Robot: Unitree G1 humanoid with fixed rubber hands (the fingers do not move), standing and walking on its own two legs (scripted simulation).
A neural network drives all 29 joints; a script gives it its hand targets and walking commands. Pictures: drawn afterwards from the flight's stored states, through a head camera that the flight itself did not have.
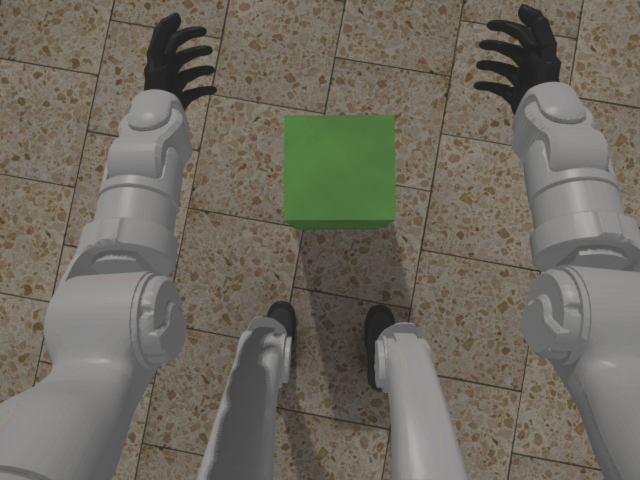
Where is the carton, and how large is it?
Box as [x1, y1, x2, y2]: [284, 115, 395, 229]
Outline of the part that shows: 284,116 285,221 295,229 379,228 395,219 394,115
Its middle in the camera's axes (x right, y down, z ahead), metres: +0.04 -0.13 +0.85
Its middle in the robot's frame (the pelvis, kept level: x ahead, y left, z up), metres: +0.52 +0.00 -0.52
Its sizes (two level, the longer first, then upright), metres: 0.210 0.200 0.250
